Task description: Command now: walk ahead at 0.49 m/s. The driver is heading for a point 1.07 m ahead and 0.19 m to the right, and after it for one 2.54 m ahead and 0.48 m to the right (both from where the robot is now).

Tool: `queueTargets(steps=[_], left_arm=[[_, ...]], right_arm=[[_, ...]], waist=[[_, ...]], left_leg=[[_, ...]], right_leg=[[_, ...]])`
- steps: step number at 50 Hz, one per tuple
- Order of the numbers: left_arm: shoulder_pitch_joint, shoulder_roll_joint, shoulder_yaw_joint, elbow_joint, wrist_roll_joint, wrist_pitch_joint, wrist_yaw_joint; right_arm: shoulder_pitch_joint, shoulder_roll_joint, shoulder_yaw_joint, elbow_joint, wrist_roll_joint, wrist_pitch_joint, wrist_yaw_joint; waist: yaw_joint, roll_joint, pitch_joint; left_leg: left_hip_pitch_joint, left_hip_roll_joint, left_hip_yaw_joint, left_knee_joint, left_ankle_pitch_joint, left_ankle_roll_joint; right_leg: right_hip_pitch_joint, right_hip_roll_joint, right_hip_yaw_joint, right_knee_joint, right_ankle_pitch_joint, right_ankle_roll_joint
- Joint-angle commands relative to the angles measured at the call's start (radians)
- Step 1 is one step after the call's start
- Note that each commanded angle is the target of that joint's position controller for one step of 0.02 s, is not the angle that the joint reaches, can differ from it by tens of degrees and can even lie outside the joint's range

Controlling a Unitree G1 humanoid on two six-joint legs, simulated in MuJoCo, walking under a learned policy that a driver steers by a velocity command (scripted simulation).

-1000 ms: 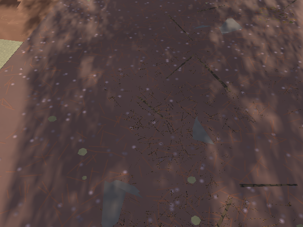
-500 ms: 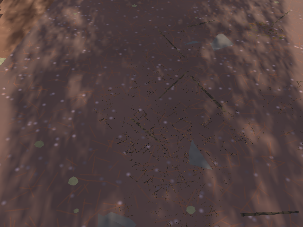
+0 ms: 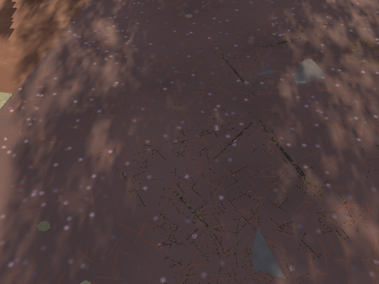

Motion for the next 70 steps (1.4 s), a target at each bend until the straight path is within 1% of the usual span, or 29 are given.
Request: queueTargets(steps=[1,6,11,14,16,17,18,19,20,21,24,33,38,41,43,44,45,46,47,48,49,51,56,59,63,66,68,69,70], left_arm=[[-0.025,0.138,0.023,-0.052,0.0,-0.016,0.023],[0.064,0.155,0.025,-0.034,-0.014,-0.002,0.041],[0.149,0.165,0.033,0.005,-0.023,0.02,0.044],[0.118,0.188,0.043,0.001,-0.024,0.036,0.049],[0.091,0.154,0.028,-0.016,-0.017,0.044,0.049],[0.165,0.071,0.001,-0.04,-0.005,0.033,0.043],[0.222,0.005,-0.021,-0.027,-0.016,0.01,0.037],[0.127,0.127,0.013,-0.037,-0.051,-0.004,0.036],[0.049,0.157,0.022,-0.065,-0.063,-0.009,0.039],[0.013,0.15,0.026,-0.068,-0.052,-0.006,0.047],[0.067,0.081,0.034,-0.049,-0.045,0.039,0.05],[-0.152,0.05,0.033,-0.144,-0.024,0.052,0.024],[-0.301,0.03,0.017,-0.229,-0.025,0.052,-0.01],[-0.289,0.06,0.029,-0.266,-0.03,0.054,-0.029],[-0.136,0.127,0.062,-0.249,-0.037,0.057,-0.03],[0.025,0.188,0.095,-0.212,-0.038,0.058,-0.018],[0.141,0.284,0.124,-0.185,-0.031,0.068,0.008],[0.09,0.348,0.126,-0.218,-0.029,0.057,0.009],[0.136,0.263,0.1,-0.216,-0.015,0.053,0.007],[0.096,0.204,0.085,-0.214,-0.014,0.042,0.009],[0.014,0.164,0.073,-0.229,-0.021,0.033,0.006],[-0.08,0.118,0.055,-0.263,-0.015,0.03,0.013],[-0.028,0.195,0.073,-0.267,-0.021,0.029,0.045],[0.015,0.178,0.067,-0.255,-0.025,0.036,0.051],[0.091,0.167,0.06,-0.22,-0.025,0.037,0.046],[0.104,0.182,0.062,-0.211,-0.019,0.046,0.052],[0.069,0.174,0.057,-0.222,-0.017,0.051,0.053],[0.048,0.144,0.042,-0.243,-0.009,0.05,0.05],[0.184,0.08,0.022,-0.246,-0.023,0.036,0.048]], right_arm=[[0.026,-0.052,-0.016,-0.043,-0.014,0.01,-0.004],[-0.158,-0.028,-0.004,-0.094,-0.011,-0.004,0.015],[-0.283,-0.038,0.005,-0.147,0.001,-0.013,0.044],[-0.217,-0.084,-0.011,-0.148,0.003,-0.023,0.056],[0.074,-0.17,-0.056,-0.064,-0.004,-0.025,0.047],[0.236,-0.267,-0.081,-0.038,-0.028,-0.024,0.038],[0.272,-0.251,-0.071,-0.027,-0.024,-0.019,0.043],[0.231,-0.167,-0.048,-0.031,-0.016,-0.022,0.041],[0.137,-0.133,-0.036,-0.05,-0.013,-0.023,0.037],[0.058,-0.099,-0.025,-0.062,-0.02,-0.027,0.038],[-0.003,-0.047,-0.015,-0.047,-0.038,-0.036,0.042],[0.07,-0.111,-0.031,-0.016,-0.037,-0.029,-0.004],[0.168,-0.133,-0.042,0.008,-0.021,0.003,-0.013],[0.138,-0.169,-0.053,-0.01,-0.011,0.025,-0.019],[0.107,-0.201,-0.06,-0.027,-0.007,0.039,-0.025],[0.081,-0.202,-0.057,-0.037,-0.002,0.04,-0.024],[0.098,-0.152,-0.041,-0.064,-0.026,0.026,-0.021],[0.168,-0.023,-0.002,-0.119,-0.029,-0.015,-0.001],[0.042,-0.11,-0.017,-0.147,0.015,-0.063,0.018],[-0.021,-0.121,-0.019,-0.168,0.039,-0.08,0.025],[-0.021,-0.115,-0.02,-0.157,0.022,-0.081,0.019],[0.005,-0.136,-0.038,-0.145,-0.015,-0.054,0.011],[-0.103,-0.083,-0.026,-0.206,-0.038,-0.018,0.003],[-0.192,-0.053,-0.009,-0.224,-0.03,-0.024,0.018],[-0.271,-0.081,-0.009,-0.258,-0.015,-0.037,0.038],[-0.254,-0.116,-0.018,-0.268,-0.015,-0.051,0.049],[-0.098,-0.155,-0.039,-0.227,-0.022,-0.059,0.046],[0.06,-0.198,-0.053,-0.202,-0.037,-0.061,0.042],[0.209,-0.281,-0.078,-0.171,-0.048,-0.052,0.04]], waist=[[-0.044,-0.069,0.026],[0.013,-0.077,0.044],[0.047,-0.086,0.072],[-0.014,-0.122,0.022],[-0.152,-0.106,-0.16],[-0.157,0.06,-0.329],[-0.139,0.233,-0.444],[-0.156,0.145,-0.329],[-0.132,0.103,-0.195],[-0.099,0.036,-0.128],[-0.025,0.067,-0.05],[-0.055,0.008,0.046],[-0.104,-0.011,0.092],[-0.059,0.033,0.047],[0.039,0.076,-0.054],[0.128,0.053,-0.137],[0.143,-0.107,-0.225],[0.024,-0.293,-0.34],[0.098,-0.168,-0.367],[0.084,-0.132,-0.234],[0.025,-0.024,-0.14],[-0.041,-0.026,-0.084],[-0.034,-0.058,-0.031],[0.018,-0.105,-0.028],[0.06,-0.129,-0.01],[0.036,-0.152,-0.005],[-0.051,-0.154,-0.08],[-0.123,-0.111,-0.213],[-0.112,0.125,-0.38]], left_leg=[[-0.088,0.055,-0.029,-0.126,0.137,-0.029],[-0.056,-0.003,0.031,-0.448,0.372,-0.041],[-0.085,-0.033,0.035,-0.581,0.304,-0.018],[0.041,-0.075,0.06,-0.621,0.189,0.025],[0.472,-0.092,0.065,-0.618,0.205,0.084],[0.881,0.171,-0.284,-0.609,0.146,0.199],[1.037,0.305,-0.663,-0.771,-0.01,0.275],[0.95,0.268,-0.584,-0.805,-0.083,0.218],[0.794,0.244,-0.424,-0.828,-0.027,0.173],[0.645,0.207,-0.313,-0.867,0.039,0.15],[0.442,0.13,-0.1,-0.961,0.137,0.118],[0.494,0.107,0.17,-1.017,0.329,0.097],[0.692,0.164,0.228,-0.947,0.454,0.093],[0.737,0.175,0.273,-0.811,0.836,0.07],[0.717,0.164,0.286,-0.569,1.09,0.047],[0.616,0.122,0.302,-0.346,1.001,0.012],[0.332,0.058,0.295,-0.019,0.484,-0.033],[-0.072,-0.183,0.115,0.329,-0.324,-0.088],[-0.195,-0.145,-0.068,0.368,-0.3,-0.056],[-0.247,-0.094,-0.061,0.312,-0.221,-0.027],[-0.194,-0.044,-0.057,0.202,-0.148,-0.023],[-0.047,0.001,-0.052,0.072,-0.09,-0.044],[-0.011,-0.027,-0.004,-0.24,0.103,-0.114],[0.064,-0.073,0.022,-0.484,0.333,-0.106],[0.056,-0.087,0.009,-0.592,0.362,-0.069],[0.057,-0.098,0.013,-0.633,0.232,-0.022],[0.265,-0.129,0.047,-0.679,0.225,0.029],[0.52,-0.022,-0.056,-0.632,0.273,0.092],[0.917,0.197,-0.444,-0.656,0.132,0.252]], right_leg=[[-0.02,-0.296,0.247,-0.231,0.079,-0.172],[0.034,-0.249,0.142,-0.227,0.127,-0.12],[0.211,-0.315,0.148,-0.153,0.152,-0.11],[0.28,-0.341,0.148,-0.043,0.383,-0.08],[0.152,-0.254,0.087,0.302,0.552,-0.03],[-0.204,-0.139,0.036,0.692,0.21,0.03],[-0.444,-0.014,0.149,0.92,-0.441,0.05],[-0.544,-0.071,0.236,1.019,-0.419,0.03],[-0.576,-0.124,0.205,1.008,-0.319,0.017],[-0.528,-0.171,0.19,0.957,-0.224,0.018],[-0.394,-0.223,0.194,0.866,-0.111,0.021],[-0.516,-0.197,0.139,0.489,0.231,0.05],[-0.592,-0.178,0.059,0.356,0.155,0.021],[-0.468,-0.109,-0.025,0.33,0.019,-0.023],[-0.241,-0.033,-0.064,0.328,-0.063,-0.071],[0.008,0.0,-0.042,0.234,0.012,-0.112],[0.307,-0.175,0.244,0.221,0.033,-0.175],[0.595,-0.41,0.862,0.062,-0.067,-0.396],[0.614,-0.412,0.888,-0.035,-0.099,-0.363],[0.51,-0.377,0.719,-0.026,-0.047,-0.311],[0.335,-0.326,0.586,-0.028,0.053,-0.265],[0.111,-0.263,0.452,-0.062,0.18,-0.23],[-0.053,-0.197,0.339,-0.099,0.279,-0.207],[-0.069,-0.15,0.271,-0.081,0.201,-0.15],[0.042,-0.213,0.338,-0.034,0.123,-0.135],[0.156,-0.269,0.398,0.036,0.204,-0.117],[0.163,-0.219,0.361,0.193,0.458,-0.082],[0.053,-0.165,0.312,0.416,0.406,-0.049],[-0.297,-0.021,0.213,0.798,0.066,0.034]])
Velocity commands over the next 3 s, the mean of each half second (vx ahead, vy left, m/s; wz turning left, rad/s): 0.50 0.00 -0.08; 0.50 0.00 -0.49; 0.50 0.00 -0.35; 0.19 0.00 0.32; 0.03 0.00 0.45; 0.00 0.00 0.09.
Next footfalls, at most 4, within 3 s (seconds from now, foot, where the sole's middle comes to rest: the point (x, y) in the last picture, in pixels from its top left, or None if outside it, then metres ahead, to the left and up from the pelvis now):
0.32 left None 0.38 0.16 -0.78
0.90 right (233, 243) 0.65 -0.10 -0.78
1.38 left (215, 167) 1.00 -0.04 -0.78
1.82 right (277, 157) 1.06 -0.32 -0.78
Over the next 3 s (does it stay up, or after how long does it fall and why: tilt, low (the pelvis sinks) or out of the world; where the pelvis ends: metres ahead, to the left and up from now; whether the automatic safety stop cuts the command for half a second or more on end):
stays up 1.02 -0.16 -0.01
